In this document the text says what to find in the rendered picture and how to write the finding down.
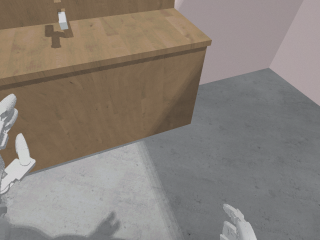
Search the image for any robot left forearm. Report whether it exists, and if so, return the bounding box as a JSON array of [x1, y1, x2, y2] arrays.
[[0, 204, 11, 240]]

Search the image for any counter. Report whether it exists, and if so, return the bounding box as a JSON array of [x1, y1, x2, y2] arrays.
[[0, 0, 212, 173]]

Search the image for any tap lever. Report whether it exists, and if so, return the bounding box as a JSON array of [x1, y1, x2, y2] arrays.
[[58, 11, 69, 30]]

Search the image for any right robot hand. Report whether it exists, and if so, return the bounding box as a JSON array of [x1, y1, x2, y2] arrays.
[[220, 204, 257, 240]]

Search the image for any left robot hand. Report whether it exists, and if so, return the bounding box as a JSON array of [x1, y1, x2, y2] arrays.
[[0, 93, 36, 204]]

